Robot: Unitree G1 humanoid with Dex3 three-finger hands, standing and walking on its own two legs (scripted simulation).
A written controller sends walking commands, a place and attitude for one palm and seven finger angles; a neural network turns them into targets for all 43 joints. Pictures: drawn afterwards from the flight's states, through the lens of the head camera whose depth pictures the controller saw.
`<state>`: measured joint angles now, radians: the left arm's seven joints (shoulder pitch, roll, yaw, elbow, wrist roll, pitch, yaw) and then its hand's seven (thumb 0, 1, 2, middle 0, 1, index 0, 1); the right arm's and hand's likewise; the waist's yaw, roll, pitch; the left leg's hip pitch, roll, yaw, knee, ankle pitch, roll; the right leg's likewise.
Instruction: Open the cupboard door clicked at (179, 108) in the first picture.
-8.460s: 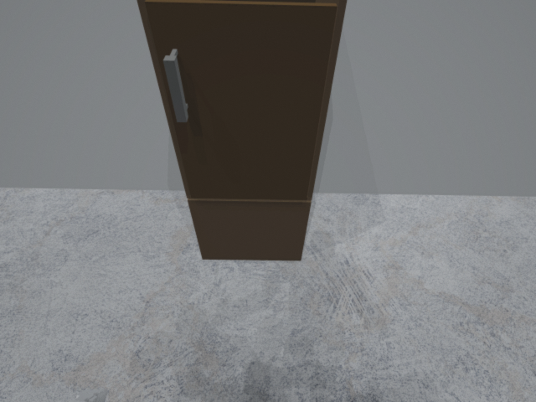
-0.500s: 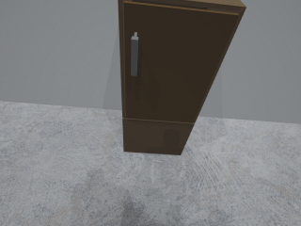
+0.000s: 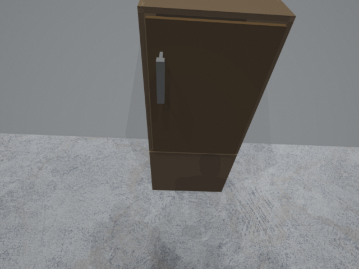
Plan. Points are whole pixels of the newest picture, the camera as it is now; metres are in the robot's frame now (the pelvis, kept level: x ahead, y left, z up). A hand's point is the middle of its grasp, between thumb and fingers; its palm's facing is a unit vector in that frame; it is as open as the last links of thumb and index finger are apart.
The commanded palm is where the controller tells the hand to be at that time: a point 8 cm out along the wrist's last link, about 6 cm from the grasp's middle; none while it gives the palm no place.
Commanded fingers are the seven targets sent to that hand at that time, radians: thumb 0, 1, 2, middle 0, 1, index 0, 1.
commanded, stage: shuffle to correct the standing spot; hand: left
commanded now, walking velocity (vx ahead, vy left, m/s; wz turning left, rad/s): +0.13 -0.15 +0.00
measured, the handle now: (161, 78) +0.64 +0.11 +0.08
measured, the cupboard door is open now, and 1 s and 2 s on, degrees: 0 0 0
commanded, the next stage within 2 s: come to a stop and stand still in 0.76 s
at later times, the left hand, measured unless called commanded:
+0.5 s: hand out of the picture +0.01 +0.11 -0.19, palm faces +0.11 -0.98 -0.14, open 7.3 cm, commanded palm none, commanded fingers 0.00 0.90 0.90 -0.20 -0.30 -0.20 -0.30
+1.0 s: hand out of the picture +0.16 +0.07 -0.18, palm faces +0.08 -0.97 -0.24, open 7.3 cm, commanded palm none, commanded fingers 0.00 0.90 0.90 -0.20 -0.30 -0.20 -0.30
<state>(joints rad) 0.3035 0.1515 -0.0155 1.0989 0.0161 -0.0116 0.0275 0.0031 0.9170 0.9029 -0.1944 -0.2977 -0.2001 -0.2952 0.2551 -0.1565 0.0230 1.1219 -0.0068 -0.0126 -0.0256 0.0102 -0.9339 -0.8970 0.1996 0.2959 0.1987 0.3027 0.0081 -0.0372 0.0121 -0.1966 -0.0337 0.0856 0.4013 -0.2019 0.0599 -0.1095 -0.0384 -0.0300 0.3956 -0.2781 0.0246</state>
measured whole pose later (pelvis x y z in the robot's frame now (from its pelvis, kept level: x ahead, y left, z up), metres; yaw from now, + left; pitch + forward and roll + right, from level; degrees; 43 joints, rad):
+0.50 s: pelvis +0.06 -0.04 -0.01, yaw +3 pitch +1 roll +0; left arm 0.37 0.12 0.02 1.08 0.04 -0.03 0.03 0.00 0.91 0.90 -0.19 -0.30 -0.20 -0.30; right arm 0.30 -0.13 -0.01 1.13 -0.02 0.01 -0.02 0.01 -0.91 -0.90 0.20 0.30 0.20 0.30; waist 0.02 -0.03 0.03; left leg -0.39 0.04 0.11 0.84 -0.50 0.04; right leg -0.09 0.01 -0.15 0.47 -0.40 -0.06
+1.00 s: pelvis +0.14 -0.12 -0.01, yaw +3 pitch +1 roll +0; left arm 0.26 0.18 0.04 1.00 0.03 -0.01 0.01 0.00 0.92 0.90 -0.19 -0.30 -0.20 -0.29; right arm 0.24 -0.20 -0.05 1.04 -0.02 0.03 -0.02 0.01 -0.91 -0.90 0.20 0.30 0.20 0.30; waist 0.01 0.03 0.04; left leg -0.36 0.08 0.04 0.85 -0.52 -0.01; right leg -0.32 -0.05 -0.11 0.59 -0.28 -0.01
